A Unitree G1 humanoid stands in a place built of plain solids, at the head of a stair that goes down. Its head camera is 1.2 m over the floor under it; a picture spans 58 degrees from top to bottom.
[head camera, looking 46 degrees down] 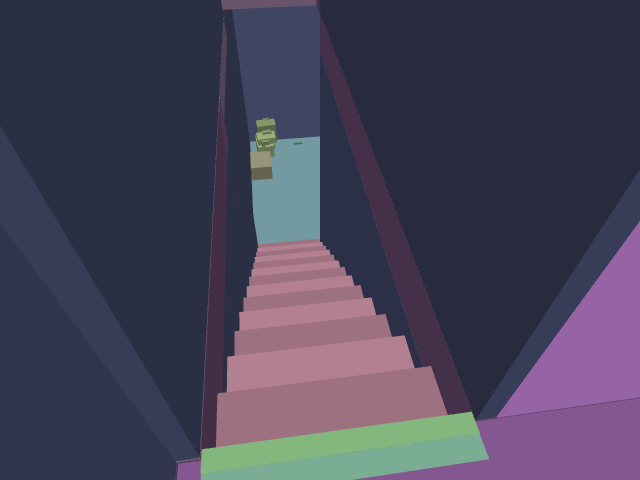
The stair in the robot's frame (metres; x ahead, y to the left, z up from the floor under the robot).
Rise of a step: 0.20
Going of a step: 0.24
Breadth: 0.74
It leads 8 degrees to the left of straight ahead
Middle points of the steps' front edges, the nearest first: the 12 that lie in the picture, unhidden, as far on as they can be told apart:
0.45 -0.06 0.00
0.69 -0.02 -0.19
0.93 0.01 -0.39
1.17 0.04 -0.59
1.42 0.08 -0.78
1.66 0.11 -0.98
1.90 0.14 -1.18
2.14 0.17 -1.37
2.39 0.21 -1.57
2.63 0.24 -1.77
2.87 0.27 -1.96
3.12 0.31 -2.16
